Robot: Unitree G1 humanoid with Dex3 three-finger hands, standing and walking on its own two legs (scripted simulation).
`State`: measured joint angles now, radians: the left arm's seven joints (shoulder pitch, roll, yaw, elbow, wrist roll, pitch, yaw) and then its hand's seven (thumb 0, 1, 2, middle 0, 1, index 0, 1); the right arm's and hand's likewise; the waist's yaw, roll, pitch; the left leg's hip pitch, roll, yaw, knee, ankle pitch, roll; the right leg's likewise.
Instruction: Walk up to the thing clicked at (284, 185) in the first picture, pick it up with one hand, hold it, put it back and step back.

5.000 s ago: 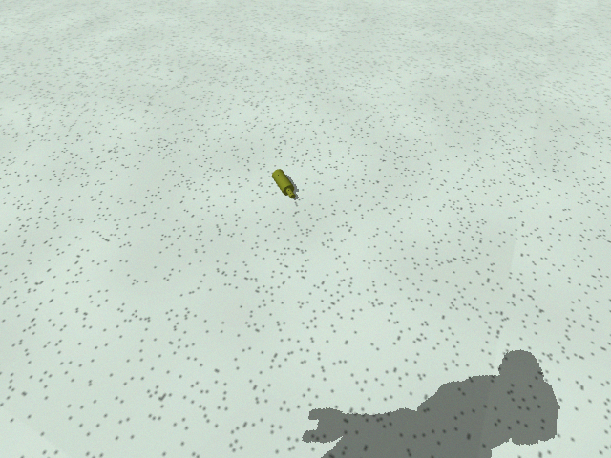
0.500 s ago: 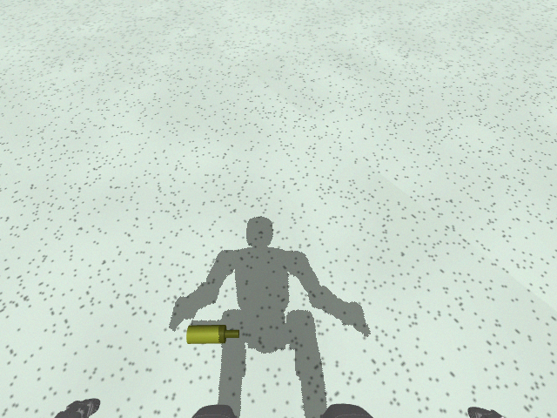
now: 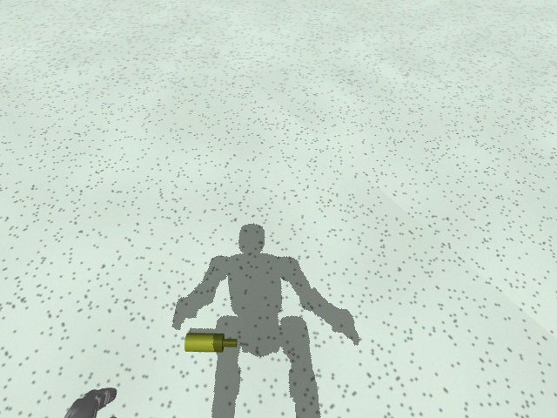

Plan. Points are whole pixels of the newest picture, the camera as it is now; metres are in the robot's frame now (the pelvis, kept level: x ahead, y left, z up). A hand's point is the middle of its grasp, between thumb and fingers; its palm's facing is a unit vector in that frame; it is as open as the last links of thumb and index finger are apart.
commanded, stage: walk up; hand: left
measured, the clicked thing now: (211, 342) +0.43 +0.22 -0.75
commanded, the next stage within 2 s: stand in 1.00 s
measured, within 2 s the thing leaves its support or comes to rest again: neither
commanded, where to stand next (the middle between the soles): +0.04 -0.02 m, yaw +1 degrees
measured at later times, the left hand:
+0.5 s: hand out of the picture +0.08 +0.26 -0.16, palm faces +0.05 -0.95 -0.31, open 7.3 cm
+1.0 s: hand out of the picture +0.09 +0.26 -0.15, palm faces +0.07 -0.95 -0.32, open 7.3 cm
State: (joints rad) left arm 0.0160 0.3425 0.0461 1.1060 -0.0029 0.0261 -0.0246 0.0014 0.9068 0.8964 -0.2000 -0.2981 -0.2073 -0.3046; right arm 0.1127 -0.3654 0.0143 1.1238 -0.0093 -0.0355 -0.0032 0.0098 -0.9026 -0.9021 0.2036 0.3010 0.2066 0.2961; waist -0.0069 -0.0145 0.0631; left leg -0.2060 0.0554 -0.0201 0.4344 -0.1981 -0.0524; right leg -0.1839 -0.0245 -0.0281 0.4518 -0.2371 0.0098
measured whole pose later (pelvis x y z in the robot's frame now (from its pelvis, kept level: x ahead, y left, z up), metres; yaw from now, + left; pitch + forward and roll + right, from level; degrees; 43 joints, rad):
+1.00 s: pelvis +0.01 +0.00 +0.00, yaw +3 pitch -2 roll +0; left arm 0.07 0.34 0.06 1.12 0.01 0.03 -0.02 0.00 0.91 0.90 -0.20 -0.30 -0.21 -0.30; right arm 0.10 -0.35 0.00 1.12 -0.01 -0.02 0.00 0.01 -0.90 -0.90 0.20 0.30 0.21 0.30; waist 0.00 0.00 0.06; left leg -0.18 0.03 -0.06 0.39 -0.18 -0.04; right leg -0.13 -0.04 -0.07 0.38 -0.22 0.02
